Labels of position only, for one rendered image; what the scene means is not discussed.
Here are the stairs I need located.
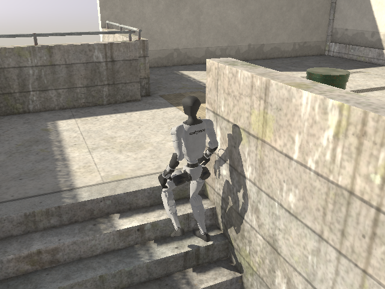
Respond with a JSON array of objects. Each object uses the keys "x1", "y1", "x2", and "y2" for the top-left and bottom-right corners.
[{"x1": 0, "y1": 181, "x2": 242, "y2": 289}]

